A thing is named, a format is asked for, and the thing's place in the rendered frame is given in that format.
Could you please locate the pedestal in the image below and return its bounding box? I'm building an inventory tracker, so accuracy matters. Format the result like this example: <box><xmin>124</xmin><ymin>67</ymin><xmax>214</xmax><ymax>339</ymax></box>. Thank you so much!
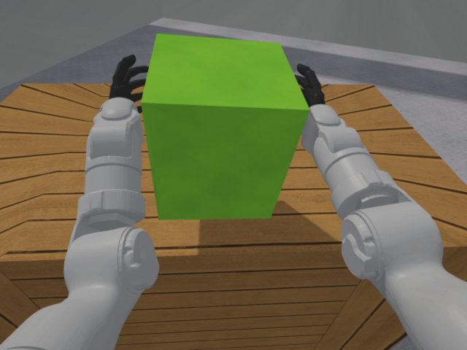
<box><xmin>0</xmin><ymin>83</ymin><xmax>467</xmax><ymax>350</ymax></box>

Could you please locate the robot left forearm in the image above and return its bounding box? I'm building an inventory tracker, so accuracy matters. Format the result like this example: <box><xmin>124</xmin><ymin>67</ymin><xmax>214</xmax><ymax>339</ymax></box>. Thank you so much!
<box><xmin>63</xmin><ymin>98</ymin><xmax>145</xmax><ymax>289</ymax></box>

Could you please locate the robot right forearm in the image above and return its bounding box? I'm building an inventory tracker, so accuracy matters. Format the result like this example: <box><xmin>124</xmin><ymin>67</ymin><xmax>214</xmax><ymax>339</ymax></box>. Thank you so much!
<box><xmin>301</xmin><ymin>104</ymin><xmax>444</xmax><ymax>257</ymax></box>

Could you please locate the robot right hand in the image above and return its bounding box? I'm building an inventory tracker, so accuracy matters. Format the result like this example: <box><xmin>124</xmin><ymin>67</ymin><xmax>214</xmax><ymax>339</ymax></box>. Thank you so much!
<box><xmin>295</xmin><ymin>63</ymin><xmax>325</xmax><ymax>107</ymax></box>

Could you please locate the robot left upper arm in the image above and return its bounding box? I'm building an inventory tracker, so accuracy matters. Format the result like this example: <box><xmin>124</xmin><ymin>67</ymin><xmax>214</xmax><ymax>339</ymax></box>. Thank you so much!
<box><xmin>0</xmin><ymin>226</ymin><xmax>159</xmax><ymax>350</ymax></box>

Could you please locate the robot left hand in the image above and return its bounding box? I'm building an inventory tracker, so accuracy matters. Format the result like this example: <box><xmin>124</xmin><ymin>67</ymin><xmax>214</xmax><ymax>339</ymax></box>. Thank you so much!
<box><xmin>109</xmin><ymin>55</ymin><xmax>149</xmax><ymax>113</ymax></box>

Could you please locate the carton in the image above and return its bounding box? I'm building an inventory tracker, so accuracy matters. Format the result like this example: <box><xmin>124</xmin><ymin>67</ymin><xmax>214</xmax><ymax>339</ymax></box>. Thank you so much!
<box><xmin>141</xmin><ymin>34</ymin><xmax>310</xmax><ymax>220</ymax></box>

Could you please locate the robot right upper arm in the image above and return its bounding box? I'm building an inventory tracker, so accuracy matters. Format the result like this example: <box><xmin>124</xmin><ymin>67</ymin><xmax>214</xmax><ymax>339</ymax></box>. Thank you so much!
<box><xmin>341</xmin><ymin>201</ymin><xmax>467</xmax><ymax>350</ymax></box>

